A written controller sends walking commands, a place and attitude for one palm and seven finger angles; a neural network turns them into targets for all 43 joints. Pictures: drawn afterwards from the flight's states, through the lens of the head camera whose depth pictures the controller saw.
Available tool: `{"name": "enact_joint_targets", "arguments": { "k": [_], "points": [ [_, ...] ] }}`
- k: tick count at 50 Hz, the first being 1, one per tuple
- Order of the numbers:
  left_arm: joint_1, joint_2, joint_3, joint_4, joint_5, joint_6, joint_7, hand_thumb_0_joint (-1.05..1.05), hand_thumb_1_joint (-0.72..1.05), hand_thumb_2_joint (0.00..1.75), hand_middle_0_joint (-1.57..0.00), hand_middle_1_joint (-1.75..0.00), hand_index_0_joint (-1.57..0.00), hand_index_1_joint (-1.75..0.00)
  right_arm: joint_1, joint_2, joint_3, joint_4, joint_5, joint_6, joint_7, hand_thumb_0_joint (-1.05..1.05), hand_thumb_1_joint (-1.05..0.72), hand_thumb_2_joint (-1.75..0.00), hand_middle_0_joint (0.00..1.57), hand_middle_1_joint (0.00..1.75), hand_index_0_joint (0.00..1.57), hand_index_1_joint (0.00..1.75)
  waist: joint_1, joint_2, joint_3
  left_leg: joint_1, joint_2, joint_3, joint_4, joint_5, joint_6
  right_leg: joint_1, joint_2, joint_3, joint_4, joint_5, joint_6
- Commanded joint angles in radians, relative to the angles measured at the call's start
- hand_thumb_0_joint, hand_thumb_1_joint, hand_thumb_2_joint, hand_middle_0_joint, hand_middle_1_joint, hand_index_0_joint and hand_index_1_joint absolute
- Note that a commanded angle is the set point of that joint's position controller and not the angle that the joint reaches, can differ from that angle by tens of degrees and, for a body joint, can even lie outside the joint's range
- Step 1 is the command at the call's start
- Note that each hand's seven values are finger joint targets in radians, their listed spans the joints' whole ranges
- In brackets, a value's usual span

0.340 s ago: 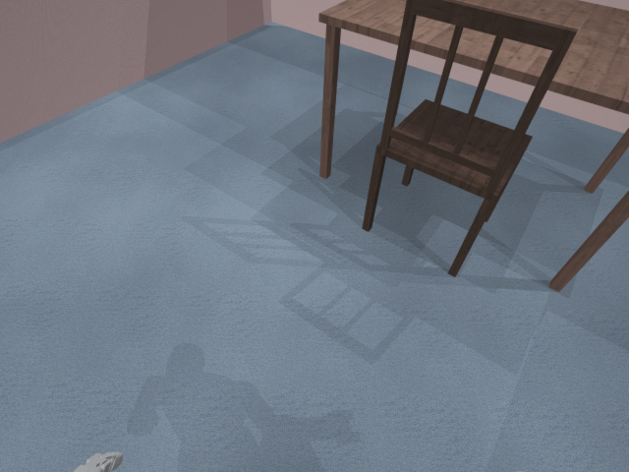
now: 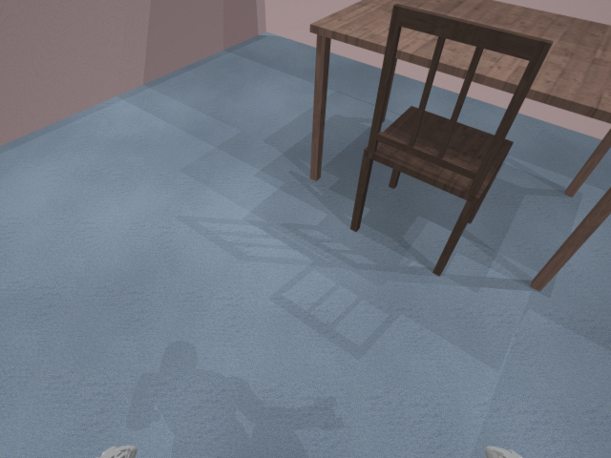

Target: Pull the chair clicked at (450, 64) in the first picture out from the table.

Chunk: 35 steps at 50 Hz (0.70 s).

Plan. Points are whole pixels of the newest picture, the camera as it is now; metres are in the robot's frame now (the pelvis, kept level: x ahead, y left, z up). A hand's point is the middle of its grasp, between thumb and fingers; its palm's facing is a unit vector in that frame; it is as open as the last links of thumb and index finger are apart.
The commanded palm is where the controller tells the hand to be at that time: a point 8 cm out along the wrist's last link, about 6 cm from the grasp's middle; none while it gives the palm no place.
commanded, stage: stand and wait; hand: left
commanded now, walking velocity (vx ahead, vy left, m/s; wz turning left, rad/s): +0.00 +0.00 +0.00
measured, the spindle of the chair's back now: (425, 97) +1.13 -0.29 -0.07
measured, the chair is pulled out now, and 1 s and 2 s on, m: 0.00 0.00 0.00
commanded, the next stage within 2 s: look at it before walking up in 0.68 s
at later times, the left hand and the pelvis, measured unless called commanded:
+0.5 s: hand out of the picture +0.05 +0.24 -0.15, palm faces -0.02 -0.94 -0.35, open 7.4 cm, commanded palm none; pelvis -0.02 -0.01 +0.00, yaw +0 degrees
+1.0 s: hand out of the picture +0.06 +0.23 -0.15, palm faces -0.03 -0.94 -0.33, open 7.4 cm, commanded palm none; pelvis -0.02 -0.01 +0.00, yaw +0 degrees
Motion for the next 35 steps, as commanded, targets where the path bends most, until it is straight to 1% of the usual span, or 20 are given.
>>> {"name": "enact_joint_targets", "arguments": {
  "k": [1,3,6,11,15,18,19,22,24,26,28,31,33,35],
  "points": [
    [-0.041,0.214,0.047,-0.062,-0.005,-0.029,0.012,0.0,0.9,0.9,-0.2,-0.3,-0.2,-0.3,-0.05,-0.212,-0.054,-0.056,0.0,-0.021,-0.016,0.0,-0.9,-0.9,0.2,0.3,0.2,0.3,-0.011,0.02,-0.085,0.027,0.116,-0.075,-0.064,0.278,0.03,0.024,-0.104,0.075,-0.06,0.302,-0.046],
    [-0.038,0.217,0.048,-0.057,-0.005,-0.03,0.012,0.0,0.9,0.9,-0.2,-0.3,-0.2,-0.3,-0.044,-0.214,-0.052,-0.048,0.002,-0.019,-0.016,0.0,-0.9,-0.9,0.2,0.3,0.2,0.3,-0.011,0.008,-0.075,0.02,0.117,-0.076,-0.066,0.265,0.028,0.025,-0.105,0.076,-0.07,0.295,-0.048],
    [-0.037,0.216,0.046,-0.044,-0.007,-0.03,0.011,0.0,0.9,0.9,-0.2,-0.3,-0.2,-0.3,-0.038,-0.216,-0.05,-0.032,0.001,-0.021,-0.016,0.0,-0.9,-0.9,0.2,0.3,0.2,0.3,-0.011,0.021,-0.076,0.022,0.119,-0.08,-0.082,0.241,0.027,0.027,-0.105,0.08,-0.079,0.27,-0.047],
    [-0.034,0.221,0.044,-0.024,-0.008,-0.03,0.009,0.0,0.9,0.9,-0.2,-0.3,-0.2,-0.3,-0.028,-0.218,-0.046,-0.011,0.003,-0.019,-0.015,0.0,-0.9,-0.9,0.2,0.3,0.2,0.3,-0.009,0.023,-0.055,0.009,0.118,-0.086,-0.101,0.187,0.026,0.02,-0.106,0.09,-0.104,0.214,-0.048],
    [-0.036,0.223,0.043,-0.01,-0.007,-0.03,0.007,0.0,0.9,0.9,-0.2,-0.3,-0.2,-0.3,-0.015,-0.223,-0.043,0.004,0.003,-0.019,-0.014,0.0,-0.9,-0.9,0.2,0.3,0.2,0.3,-0.011,0.009,-0.046,0.004,0.12,-0.088,-0.113,0.165,0.023,0.01,-0.105,0.094,-0.117,0.185,-0.047],
    [-0.034,0.223,0.043,-0.004,-0.007,-0.031,0.007,0.0,0.9,0.9,-0.2,-0.3,-0.2,-0.3,-0.01,-0.224,-0.043,0.012,0.004,-0.019,-0.013,0.0,-0.9,-0.9,0.2,0.3,0.2,0.3,-0.011,0.009,-0.048,0.005,0.121,-0.09,-0.12,0.146,0.023,0.006,-0.103,0.1,-0.125,0.157,-0.048],
    [-0.035,0.222,0.042,-0.001,-0.007,-0.03,0.007,0.0,0.9,0.9,-0.2,-0.3,-0.2,-0.3,-0.011,-0.224,-0.042,0.016,0.004,-0.019,-0.012,0.0,-0.9,-0.9,0.2,0.3,0.2,0.3,-0.01,0.014,-0.036,-0.001,0.121,-0.091,-0.124,0.134,0.023,-0.001,-0.104,0.099,-0.13,0.14,-0.047],
    [-0.034,0.223,0.041,0.002,-0.007,-0.031,0.006,0.0,0.9,0.9,-0.2,-0.3,-0.2,-0.3,-0.005,-0.224,-0.041,0.022,0.004,-0.02,-0.012,0.0,-0.9,-0.9,0.2,0.3,0.2,0.3,-0.009,0.007,-0.038,-0.003,0.121,-0.092,-0.125,0.136,0.022,0.001,-0.104,0.103,-0.135,0.139,-0.047],
    [-0.034,0.225,0.041,0.002,-0.006,-0.032,0.006,0.0,0.9,0.9,-0.2,-0.3,-0.2,-0.3,-0.003,-0.224,-0.042,0.023,0.003,-0.018,-0.011,0.0,-0.9,-0.9,0.2,0.3,0.2,0.3,-0.012,0.001,-0.033,-0.001,0.119,-0.089,-0.124,0.115,0.02,-0.017,-0.105,0.111,-0.144,0.105,-0.048],
    [-0.037,0.222,0.042,0.002,-0.006,-0.032,0.006,0.0,0.9,0.9,-0.2,-0.3,-0.2,-0.3,0.002,-0.221,-0.041,0.027,0.003,-0.02,-0.01,0.0,-0.9,-0.9,0.2,0.3,0.2,0.3,-0.011,0.004,-0.027,-0.01,0.12,-0.09,-0.129,0.119,0.02,-0.015,-0.104,0.113,-0.144,0.109,-0.049],
    [-0.033,0.222,0.042,0.001,-0.005,-0.033,0.006,0.0,0.9,0.9,-0.2,-0.3,-0.2,-0.3,0.001,-0.223,-0.042,0.026,0.004,-0.019,-0.01,0.0,-0.9,-0.9,0.2,0.3,0.2,0.3,-0.01,-0.006,-0.033,-0.004,0.119,-0.091,-0.124,0.12,0.02,-0.018,-0.104,0.114,-0.147,0.105,-0.049],
    [-0.037,0.222,0.041,0.003,-0.005,-0.032,0.006,0.0,0.9,0.9,-0.2,-0.3,-0.2,-0.3,0.005,-0.222,-0.042,0.029,0.003,-0.02,-0.01,0.0,-0.9,-0.9,0.2,0.3,0.2,0.3,-0.014,0.006,-0.031,-0.003,0.121,-0.09,-0.131,0.121,0.018,-0.02,-0.103,0.112,-0.147,0.103,-0.048],
    [-0.035,0.222,0.042,0.002,-0.005,-0.033,0.006,0.0,0.9,0.9,-0.2,-0.3,-0.2,-0.3,0.003,-0.222,-0.042,0.029,0.004,-0.019,-0.009,0.0,-0.9,-0.9,0.2,0.3,0.2,0.3,-0.011,-0.002,-0.029,-0.007,0.12,-0.093,-0.126,0.12,0.019,-0.022,-0.102,0.115,-0.15,0.1,-0.049],
    [-0.036,0.219,0.042,0.002,-0.005,-0.032,0.006,0.0,0.9,0.9,-0.2,-0.3,-0.2,-0.3,0.007,-0.221,-0.041,0.031,0.002,-0.022,-0.01,0.0,-0.9,-0.9,0.2,0.3,0.2,0.3,-0.011,0.015,-0.038,-0.004,0.122,-0.093,-0.131,0.128,0.019,-0.016,-0.103,0.111,-0.144,0.109,-0.048]
  ]
}}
